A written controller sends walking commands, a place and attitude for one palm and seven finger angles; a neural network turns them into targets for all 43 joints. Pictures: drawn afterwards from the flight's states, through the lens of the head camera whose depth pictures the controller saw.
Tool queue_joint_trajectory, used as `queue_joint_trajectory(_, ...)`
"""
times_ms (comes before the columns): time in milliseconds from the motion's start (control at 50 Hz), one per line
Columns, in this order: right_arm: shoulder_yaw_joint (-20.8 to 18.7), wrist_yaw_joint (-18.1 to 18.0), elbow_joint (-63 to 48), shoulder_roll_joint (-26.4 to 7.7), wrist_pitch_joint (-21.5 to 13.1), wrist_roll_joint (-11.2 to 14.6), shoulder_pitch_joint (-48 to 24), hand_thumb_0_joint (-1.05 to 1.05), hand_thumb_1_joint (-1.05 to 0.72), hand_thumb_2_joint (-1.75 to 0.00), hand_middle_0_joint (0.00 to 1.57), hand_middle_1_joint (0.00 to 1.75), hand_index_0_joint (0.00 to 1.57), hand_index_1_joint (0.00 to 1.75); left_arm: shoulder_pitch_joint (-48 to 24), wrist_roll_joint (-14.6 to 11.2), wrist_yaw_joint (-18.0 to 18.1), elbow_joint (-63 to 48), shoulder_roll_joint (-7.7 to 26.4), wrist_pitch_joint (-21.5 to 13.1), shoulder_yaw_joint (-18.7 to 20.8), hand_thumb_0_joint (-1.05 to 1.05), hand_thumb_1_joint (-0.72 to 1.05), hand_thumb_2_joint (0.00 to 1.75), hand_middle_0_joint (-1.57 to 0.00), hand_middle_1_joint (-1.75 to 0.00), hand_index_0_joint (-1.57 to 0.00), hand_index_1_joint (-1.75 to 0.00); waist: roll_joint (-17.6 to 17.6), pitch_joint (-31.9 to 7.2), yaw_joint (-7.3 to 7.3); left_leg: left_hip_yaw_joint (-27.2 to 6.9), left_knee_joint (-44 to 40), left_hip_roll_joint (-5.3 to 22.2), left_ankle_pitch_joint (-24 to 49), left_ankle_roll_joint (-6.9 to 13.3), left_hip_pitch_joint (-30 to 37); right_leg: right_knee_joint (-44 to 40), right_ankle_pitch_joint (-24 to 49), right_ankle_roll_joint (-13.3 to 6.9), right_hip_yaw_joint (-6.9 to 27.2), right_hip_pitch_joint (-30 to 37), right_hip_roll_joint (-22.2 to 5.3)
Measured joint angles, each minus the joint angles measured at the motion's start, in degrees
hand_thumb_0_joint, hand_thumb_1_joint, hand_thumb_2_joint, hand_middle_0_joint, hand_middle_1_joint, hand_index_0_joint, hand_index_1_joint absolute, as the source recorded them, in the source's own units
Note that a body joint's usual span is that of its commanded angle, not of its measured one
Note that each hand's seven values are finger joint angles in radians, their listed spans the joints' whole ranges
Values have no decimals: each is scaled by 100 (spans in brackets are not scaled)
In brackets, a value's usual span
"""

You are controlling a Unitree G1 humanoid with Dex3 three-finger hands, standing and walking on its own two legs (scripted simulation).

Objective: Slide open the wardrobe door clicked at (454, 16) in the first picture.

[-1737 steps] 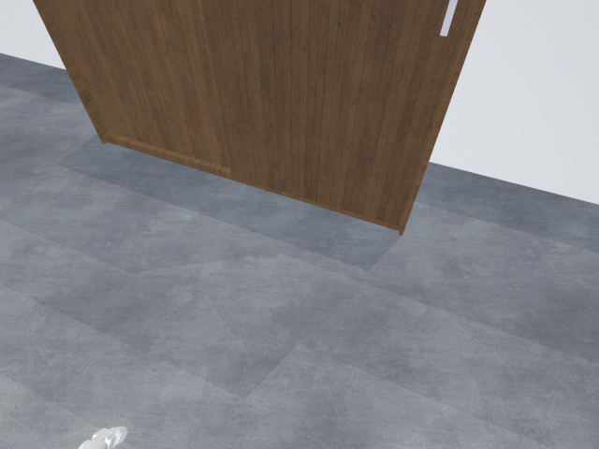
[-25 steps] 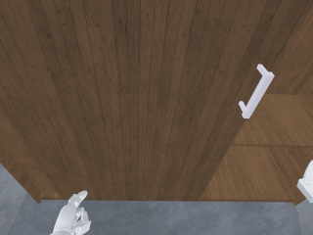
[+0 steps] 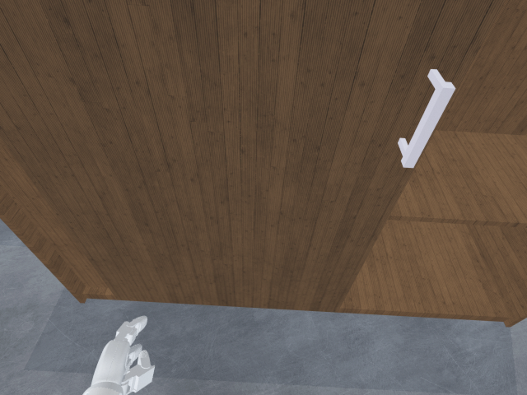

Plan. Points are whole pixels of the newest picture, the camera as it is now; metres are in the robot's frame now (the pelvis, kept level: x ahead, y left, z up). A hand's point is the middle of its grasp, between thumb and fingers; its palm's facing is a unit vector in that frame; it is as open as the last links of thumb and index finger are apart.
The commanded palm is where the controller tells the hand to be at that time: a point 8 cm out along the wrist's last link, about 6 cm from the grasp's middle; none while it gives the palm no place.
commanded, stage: step back with the hand held close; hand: right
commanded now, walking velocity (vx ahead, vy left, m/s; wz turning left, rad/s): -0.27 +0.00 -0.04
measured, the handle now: (421, 121) +0.51 -0.24 +0.17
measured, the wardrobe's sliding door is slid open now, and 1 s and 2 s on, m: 0.67 0.67 0.67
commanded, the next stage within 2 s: stop stepping back and stand still in 0.74 s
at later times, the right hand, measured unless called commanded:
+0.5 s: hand out of the picture +0.14 -0.31 +0.17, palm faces +0.51 +0.77 -0.38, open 7.5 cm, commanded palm +0.08 -0.33 +0.18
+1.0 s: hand out of the picture +0.06 -0.38 +0.16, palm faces +0.45 +0.85 -0.27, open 7.5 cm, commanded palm -0.02 -0.41 +0.18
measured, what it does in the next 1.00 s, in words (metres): walks backwards: left foot, then right foot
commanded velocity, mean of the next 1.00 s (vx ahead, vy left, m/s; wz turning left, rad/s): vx -0.26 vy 0.03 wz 0.00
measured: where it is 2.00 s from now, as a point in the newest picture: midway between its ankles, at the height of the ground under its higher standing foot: outside the picture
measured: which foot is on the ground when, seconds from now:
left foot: down 0.00-0.28, up 0.30-0.48, down 0.50-0.92, up 0.94-1.00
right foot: down 0.00-0.78, up 0.80-0.90, down 0.92-1.00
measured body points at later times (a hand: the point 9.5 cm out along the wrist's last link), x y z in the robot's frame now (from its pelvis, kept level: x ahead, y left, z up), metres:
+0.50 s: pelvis -0.06 -0.03 +0.00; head -0.04 -0.05 +0.45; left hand +0.15 +0.19 -0.07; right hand +0.10 -0.34 +0.19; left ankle -0.12 +0.10 -0.73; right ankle +0.07 -0.06 -0.73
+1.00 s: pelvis -0.17 -0.11 -0.01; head -0.17 -0.16 +0.43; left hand +0.00 +0.14 -0.07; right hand +0.03 -0.42 +0.17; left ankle -0.18 +0.06 -0.70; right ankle -0.04 -0.15 -0.73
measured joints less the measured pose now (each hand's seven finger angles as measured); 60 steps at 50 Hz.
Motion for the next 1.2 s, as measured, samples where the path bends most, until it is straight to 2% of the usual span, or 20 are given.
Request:
queue_joint_trajectory(100,10,-3,60,156,-107,-123,-185,2,-89,-89,21,30,21,30,79,29,-8,89,-50,-104,-11,2,90,89,-21,-30,-20,-30,14,54,33,-234,201,-109,-29,21,-121,141,-13,-59,207,-193,177)
queue_joint_trajectory(220,-50,-66,-156,233,-258,-95,-125,2,-89,-89,21,30,21,30,-30,83,-34,237,-107,-234,-15,2,90,89,-21,-30,-20,-30,102,86,-140,-289,128,-111,126,-21,-261,275,-249,56,191,-400,176)
queue_joint_trajectory(280,-8,-82,-177,227,-301,-116,-320,2,-89,-89,21,30,21,30,-112,78,-17,241,-93,-314,-8,2,90,89,-21,-30,-20,-30,118,157,-146,-307,197,-149,118,-62,-320,267,40,-61,175,-441,150)
queue_joint_trajectory(400,-98,-1,-59,98,-358,-91,-415,2,-89,-89,21,30,21,30,-192,164,-61,222,-195,-414,60,2,90,89,-21,-30,-20,-30,138,48,-26,-396,1373,-304,-1083,-2,-180,-139,508,-257,193,-411,188)
queue_joint_trajectory(500,-141,-75,-249,30,-399,77,-124,2,-89,-89,21,30,20,30,-325,222,-179,175,-285,-460,6,2,90,89,-21,-30,-20,-30,286,-186,-183,-475,-163,-198,-975,258,682,-586,826,65,-91,-617,118)
queue_joint_trajectory(580,115,-57,-255,52,-454,26,-431,2,-89,-89,21,30,20,30,-577,193,-200,363,-212,-359,-6,1,90,89,-21,-30,-20,-30,156,13,-242,-635,-264,-351,-518,-70,661,-252,785,508,32,-711,-43)
queue_joint_trajectory(680,135,111,-241,-241,-342,92,-499,2,-89,-89,21,30,21,30,-524,116,-146,287,-228,-170,11,2,90,89,-21,-30,-20,-30,254,-27,128,-595,183,-348,-1001,-72,511,-370,882,-214,82,-628,55)
queue_joint_trajectory(700,88,141,-231,-306,-302,141,-448,2,-89,-89,21,30,21,30,-521,152,-145,246,-232,-139,25,2,90,89,-21,-30,-20,-30,260,-29,194,-585,427,-382,-1304,23,410,-545,994,-199,89,-596,74)
queue_joint_trajectory(760,-61,163,-405,-502,-174,309,-101,2,-89,-89,22,30,21,30,-410,215,-188,91,-216,-93,101,2,90,89,-21,-30,-20,-30,218,-62,318,-313,428,-489,-1724,315,453,-981,1171,383,142,-579,82)
queue_joint_trajectory(780,-151,134,-560,-611,-178,333,84,2,-89,-89,22,30,21,30,-355,171,-213,31,-201,-112,108,2,90,89,-21,-30,-20,-30,304,-92,296,-269,13,-401,-1624,441,575,-744,795,560,94,-757,134)
queue_joint_trajectory(820,-245,73,-819,-626,-306,269,320,2,-89,-89,22,30,21,30,-327,173,-243,85,-116,-161,127,2,90,89,-21,-30,-20,-30,420,-17,58,-381,-189,-244,-382,250,489,698,-446,787,345,-1240,268)
queue_joint_trajectory(860,-214,46,-886,-480,-380,143,332,2,-89,-89,22,30,21,30,-231,203,-250,268,-95,-110,132,1,90,89,-21,-30,-20,-30,512,-24,-129,-544,-98,-169,-223,-65,461,1812,-1094,763,632,-1307,304)
queue_joint_trajectory(900,-138,46,-826,-318,-355,73,40,2,-89,-89,22,30,21,30,-90,148,-188,385,-124,-90,89,2,90,89,-21,-30,-20,-30,661,-84,-188,-609,73,-50,-345,-241,370,1410,-969,743,789,-842,223)
queue_joint_trajectory(920,-87,45,-739,-214,-335,53,-173,2,-89,-89,21,30,21,30,-19,123,-145,356,-59,-121,72,2,90,89,-21,-30,-20,-30,552,-152,-164,-508,360,-73,-591,-212,182,810,-700,659,945,-590,58)
queue_joint_trajectory(1000,-45,46,-170,-12,-96,50,-923,2,-89,-89,21,30,21,30,-222,122,-97,558,-258,-268,111,2,90,89,-21,-30,-20,-30,518,141,25,-731,2104,-234,-1510,-71,-398,556,327,121,879,-644,206)
queue_joint_trajectory(1060,-45,69,-327,-5,150,99,-600,2,-89,-89,21,30,20,30,-147,163,-245,535,-588,-355,5,2,90,89,-21,-30,-20,-30,557,135,152,-472,2132,-477,-1592,35,-218,-275,520,359,800,-318,165)
queue_joint_trajectory(1120,106,82,-755,-46,273,94,-48,2,-89,-89,21,30,20,30,103,224,-349,332,-737,-409,-76,2,90,89,-21,-30,-20,-30,473,-48,209,88,777,-624,-1701,275,496,-891,131,752,670,-208,128)
queue_joint_trajectory(1160,-64,76,-1222,-367,264,96,312,2,-89,-89,21,30,20,30,181,191,-385,136,-785,-402,-134,2,90,89,-21,-30,-20,-30,878,-249,36,-152,-398,-292,-1712,816,781,556,-847,954,413,-957,391)
queue_joint_trajectory(1180,-129,84,-1350,-353,196,112,346,2,-89,-89,21,30,20,30,82,204,-374,174,-709,-387,-144,2,90,89,-21,-30,-20,-30,875,-252,-129,-245,-443,-212,-942,855,555,1727,-1051,942,550,-1342,362)
queue_joint_trajectory(1200,-153,79,-1335,-309,103,110,286,2,-89,-89,21,30,21,30,-28,243,-346,304,-640,-336,-140,2,89,89,-21,-30,-20,-30,797,-227,-214,-271,-282,-199,-471,656,388,2491,-1106,910,677,-1463,254)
